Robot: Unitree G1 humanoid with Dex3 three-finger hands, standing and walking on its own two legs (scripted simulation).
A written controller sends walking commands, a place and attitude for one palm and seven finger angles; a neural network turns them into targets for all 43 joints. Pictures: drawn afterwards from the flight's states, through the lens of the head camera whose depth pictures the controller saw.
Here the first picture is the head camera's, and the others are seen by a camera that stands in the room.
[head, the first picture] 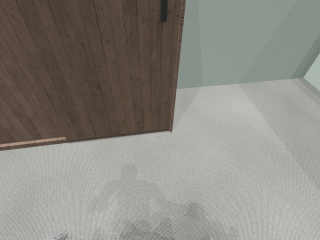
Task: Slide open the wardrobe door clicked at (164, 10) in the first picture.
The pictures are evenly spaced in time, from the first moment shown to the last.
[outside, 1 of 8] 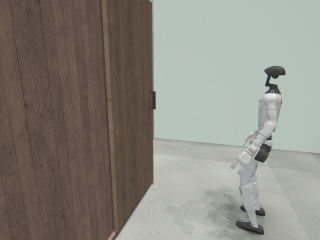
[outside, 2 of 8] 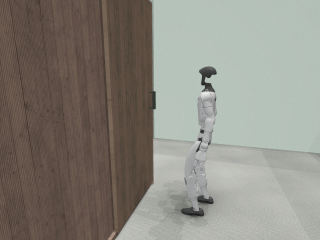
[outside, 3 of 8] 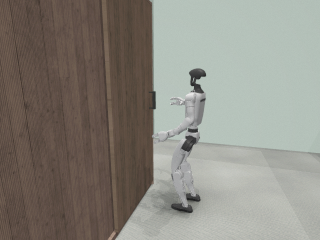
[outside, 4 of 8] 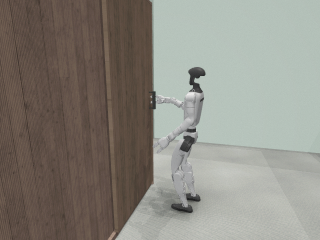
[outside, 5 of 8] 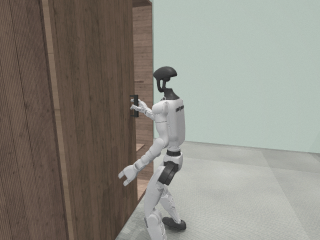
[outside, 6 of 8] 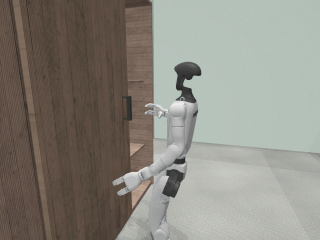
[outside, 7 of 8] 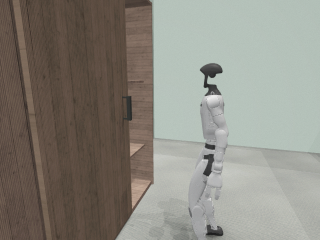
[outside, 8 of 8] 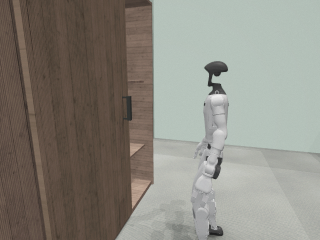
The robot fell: no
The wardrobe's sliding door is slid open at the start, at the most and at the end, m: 0.00 0.56 0.56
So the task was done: yes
